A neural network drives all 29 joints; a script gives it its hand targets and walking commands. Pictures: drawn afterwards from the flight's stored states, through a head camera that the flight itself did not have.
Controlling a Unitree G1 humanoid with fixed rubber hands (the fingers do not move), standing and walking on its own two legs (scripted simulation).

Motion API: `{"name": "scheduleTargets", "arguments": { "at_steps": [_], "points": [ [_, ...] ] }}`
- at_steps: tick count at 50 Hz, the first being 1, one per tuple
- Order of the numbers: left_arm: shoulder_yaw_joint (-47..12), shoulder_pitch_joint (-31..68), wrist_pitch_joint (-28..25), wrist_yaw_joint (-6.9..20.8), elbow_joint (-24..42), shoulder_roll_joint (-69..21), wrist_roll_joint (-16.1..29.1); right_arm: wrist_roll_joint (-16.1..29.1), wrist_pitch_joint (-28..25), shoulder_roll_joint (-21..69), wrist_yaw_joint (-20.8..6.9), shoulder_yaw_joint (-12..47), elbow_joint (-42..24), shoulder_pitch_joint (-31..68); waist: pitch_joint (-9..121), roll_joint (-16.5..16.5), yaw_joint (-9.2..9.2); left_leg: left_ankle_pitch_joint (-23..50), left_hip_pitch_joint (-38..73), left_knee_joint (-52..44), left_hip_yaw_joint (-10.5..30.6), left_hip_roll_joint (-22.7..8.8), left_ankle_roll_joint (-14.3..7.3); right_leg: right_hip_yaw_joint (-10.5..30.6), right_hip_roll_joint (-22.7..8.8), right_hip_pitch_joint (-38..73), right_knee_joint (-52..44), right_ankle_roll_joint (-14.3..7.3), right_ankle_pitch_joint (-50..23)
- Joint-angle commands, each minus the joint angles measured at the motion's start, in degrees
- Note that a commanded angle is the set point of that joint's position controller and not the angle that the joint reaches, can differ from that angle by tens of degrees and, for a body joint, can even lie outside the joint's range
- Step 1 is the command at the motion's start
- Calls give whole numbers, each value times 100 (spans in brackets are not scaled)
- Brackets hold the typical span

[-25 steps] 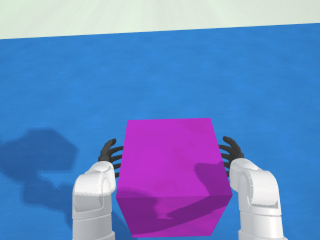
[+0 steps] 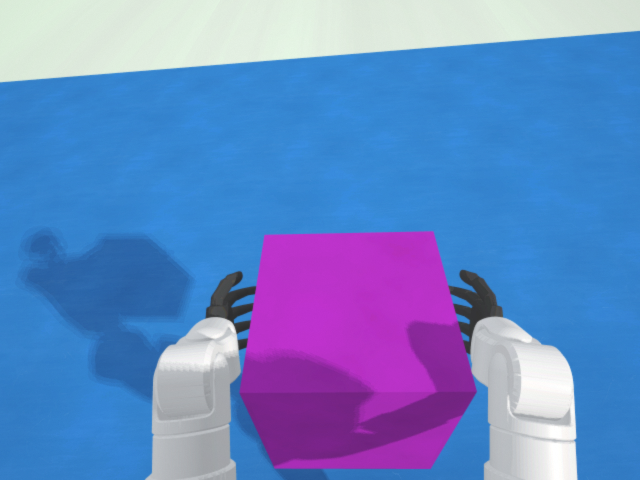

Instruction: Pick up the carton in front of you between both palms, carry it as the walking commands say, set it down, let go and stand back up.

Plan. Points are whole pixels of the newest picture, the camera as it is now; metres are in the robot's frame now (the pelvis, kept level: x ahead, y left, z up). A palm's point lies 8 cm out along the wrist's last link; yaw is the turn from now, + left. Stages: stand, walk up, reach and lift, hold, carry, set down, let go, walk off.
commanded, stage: carry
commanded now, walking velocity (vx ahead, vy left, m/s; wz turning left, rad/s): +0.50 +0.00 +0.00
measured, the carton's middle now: (350, 355) +0.27 +0.00 +0.00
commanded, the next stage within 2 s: none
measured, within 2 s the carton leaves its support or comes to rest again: neither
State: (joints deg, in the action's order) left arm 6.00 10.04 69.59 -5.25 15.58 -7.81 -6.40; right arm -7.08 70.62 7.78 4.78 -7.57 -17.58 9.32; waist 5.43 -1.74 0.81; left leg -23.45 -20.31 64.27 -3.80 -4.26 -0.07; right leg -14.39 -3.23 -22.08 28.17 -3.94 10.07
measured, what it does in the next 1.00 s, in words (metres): walks ahead: left foot, then right foot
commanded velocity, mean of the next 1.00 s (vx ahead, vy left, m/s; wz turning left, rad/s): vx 0.29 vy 0.00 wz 0.00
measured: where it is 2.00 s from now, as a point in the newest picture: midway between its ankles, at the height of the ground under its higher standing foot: (340, 351)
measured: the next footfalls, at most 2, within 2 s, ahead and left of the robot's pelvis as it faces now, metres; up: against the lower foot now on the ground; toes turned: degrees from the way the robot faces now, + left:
left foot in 0.34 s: +0.42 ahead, +0.12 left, +0.00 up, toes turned +10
right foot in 0.80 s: +0.71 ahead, -0.09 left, +0.00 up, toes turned +4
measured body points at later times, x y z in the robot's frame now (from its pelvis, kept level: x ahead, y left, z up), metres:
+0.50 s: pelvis +0.33 +0.04 +0.00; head +0.34 +0.06 +0.45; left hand +0.62 +0.18 +0.06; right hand +0.60 -0.13 +0.07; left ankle +0.38 +0.11 -0.73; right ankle +0.21 -0.08 -0.64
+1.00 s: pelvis +0.61 -0.01 +0.01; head +0.64 -0.02 +0.46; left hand +0.90 +0.14 +0.07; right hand +0.89 -0.16 +0.06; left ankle +0.56 +0.12 -0.71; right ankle +0.68 -0.08 -0.73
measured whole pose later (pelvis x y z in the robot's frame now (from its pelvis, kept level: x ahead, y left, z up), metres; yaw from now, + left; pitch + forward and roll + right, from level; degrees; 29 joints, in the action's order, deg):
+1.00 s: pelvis +0.61 -0.01 +0.01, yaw +0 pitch +3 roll +1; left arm 6.7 10.7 68.5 -5.0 18.9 -7.9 -6.0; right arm -6.9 69.6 7.8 4.8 -6.9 -20.3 10.5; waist -0.2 -2.1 0.2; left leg -29.0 -16.8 38.9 -4.1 -3.0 1.3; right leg -13.7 -2.1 -19.8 21.3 -4.8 5.1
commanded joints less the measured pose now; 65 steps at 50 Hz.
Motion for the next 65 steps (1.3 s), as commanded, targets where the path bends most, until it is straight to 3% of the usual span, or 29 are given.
{"name": "scheduleTargets", "arguments": {
  "at_steps": [1,4,7,13,15,17,18,19,20,21,23,25,28,30,35,39,40,41,42,43,45,47,49,52,54,55,58,61,65],
  "points": [
    [-4049,2696,-110,1562,615,-5558,2413,2451,-176,5480,-1464,4408,-489,2942,1636,610,-13,677,-1543,-7,337,-386,-107,2214,-1681,2509,-1570,-309,-607],
    [-4127,2571,-169,1600,783,-5529,2495,2351,-304,5575,-1393,4418,-533,2661,1476,836,-2,1007,-1502,-947,18,-297,21,1593,-1485,2399,-1904,-319,-359],
    [-4133,2431,-161,1611,926,-5319,2508,2271,-320,5438,-1325,4415,-635,2471,1217,867,9,1458,-1615,-2061,-267,-221,124,1135,-1271,2588,-1913,-351,-884],
    [-3979,2120,20,1533,848,-4837,2300,2292,-98,4960,-1332,4332,-715,2350,666,1050,44,2138,-1213,-3437,-741,50,-21,631,-1104,2763,-1651,-166,-1830],
    [-3944,2135,75,1511,756,-4755,2248,2322,-27,4854,-1370,4281,-645,2392,618,1097,35,2084,-754,-3666,-879,122,-126,499,-1098,2772,-1272,-53,-2234],
    [-3956,2235,121,1501,713,-4704,2235,2313,10,4798,-1401,4189,-473,2311,1069,784,-119,1626,940,-3905,-1292,521,-176,28,-775,2201,169,195,-2702],
    [-3957,2297,143,1497,687,-4630,2238,2297,17,4759,-1421,4122,-391,2276,1413,367,-261,1229,2182,-3965,-498,-54,-245,63,-618,1270,1305,367,-1782],
    [-4068,2505,190,1487,868,-4717,2294,2223,-34,4725,-1456,4033,-225,2308,1876,-1225,-288,368,3428,-4607,2301,-1647,-1054,230,28,-452,3225,690,-334],
    [-4088,2576,182,1502,794,-4746,2291,2292,-65,4939,-1472,4072,-98,2201,1781,-1713,-250,1307,3695,-5166,3363,-2038,-1359,820,371,-1569,4205,624,1739],
    [-4130,2640,120,1515,688,-4950,2317,2369,-104,5091,-1487,4113,-246,2385,1741,-1221,-228,2121,3578,-4951,2746,-1967,-1321,1276,23,-1833,4783,452,1746],
    [-4180,2692,-33,1536,677,-5331,2353,2448,-215,5479,-1512,4214,-389,2612,1674,-152,-189,2842,2831,-4813,1686,-1698,-978,1491,-410,-1684,4381,301,1140],
    [-4221,2637,-152,1506,705,-5570,2344,2547,-305,5640,-1535,4302,-538,2733,1672,-278,-136,2311,2390,-5113,1002,-1460,-683,1352,-469,-1322,3689,333,626],
    [-4272,2342,-276,1425,751,-5631,2237,2586,-372,5596,-1579,4343,-639,2490,1481,-546,-141,2134,2364,-5415,447,-1286,-727,1066,-408,-1414,2797,452,216],
    [-4292,2246,-297,1382,831,-5551,2189,2562,-380,5463,-1592,4341,-691,2361,1284,-585,-150,2474,2533,-5468,199,-1181,-762,875,-377,-1619,2119,528,-69],
    [-4272,2183,-143,1352,1078,-5124,2253,2433,-259,4983,-1520,4215,-853,2126,848,-728,-164,4856,2562,-4969,-641,-861,-528,281,57,-1020,533,500,-853],
    [-4149,2124,44,1421,1004,-4828,2291,2263,-98,4699,-1449,4101,-763,2091,918,-658,-71,5189,2299,-3737,-1072,-615,-128,-107,410,612,-656,426,-1903],
    [-4105,2168,80,1441,987,-4764,2273,2251,-64,4626,-1447,4086,-734,2146,1018,-423,-25,4740,1908,-3188,-1106,-458,65,-54,309,1438,-1032,448,-2456],
    [-4038,2247,130,1465,968,-4659,2276,2237,-42,4577,-1444,4076,-668,2209,1332,14,-6,3083,1173,-2373,-936,-319,242,747,-554,2526,-711,418,-4109],
    [-3949,2228,136,1494,764,-4648,2239,2291,27,4581,-1428,4169,-766,2402,2105,1152,30,261,-70,-1158,-529,33,346,2098,-1904,4152,78,-429,-6477],
    [-3881,1966,101,1503,537,-4733,2262,2315,63,4612,-1433,4175,-693,2297,2460,1368,11,-1094,-403,-539,-79,317,333,2702,-2118,4182,-329,-856,-6179],
    [-3910,2106,4,1527,601,-5145,2263,2350,-24,4950,-1467,4304,-684,2578,2268,1054,-5,-1017,-298,-893,344,45,131,2145,-1864,3398,-863,-650,-4476],
    [-3936,2360,-90,1553,665,-5478,2305,2455,-127,5341,-1472,4438,-753,2881,1930,923,-36,-853,140,-2324,227,-72,95,1499,-1456,2592,-1075,-314,-3491],
    [-3955,2394,-140,1564,798,-5553,2351,2474,-214,5496,-1436,4475,-801,2801,2062,955,-25,-464,470,-2898,-24,140,127,1270,-1328,2471,-1147,-303,-2836],
    [-3994,2260,-177,1568,915,-5434,2329,2396,-264,5460,-1382,4480,-909,2600,2203,916,-41,677,847,-3764,-280,78,148,908,-1187,2337,-869,-248,-2512],
    [-3996,2234,-157,1563,931,-5285,2289,2379,-215,5321,-1380,4457,-955,2554,2089,788,-51,1815,1387,-4328,-262,-145,186,752,-964,1811,-691,-40,-1618],
    [-3982,2225,-126,1564,882,-5190,2245,2364,-173,5244,-1391,4428,-885,2499,1968,623,-73,1997,1401,-4404,-22,-468,196,691,-885,1611,-664,102,-1050],
    [-3998,2258,31,1565,599,-5057,2216,2258,-48,5085,-1460,4245,-440,2388,1455,-69,-41,2945,1075,-3852,86,-723,102,785,-723,1490,-288,322,-1677],
    [-3991,2280,96,1558,350,-4960,2183,2209,-20,5013,-1505,4110,-31,2263,1418,-100,-51,3879,1072,-3689,93,-631,45,830,-708,1459,132,347,-2531],
    [-4023,2550,70,1558,278,-5089,2254,2256,-58,5119,-1511,4089,31,2528,1448,-43,-55,4549,1182,-3523,68,-596,14,773,-629,1356,322,416,-2574]
  ]
}}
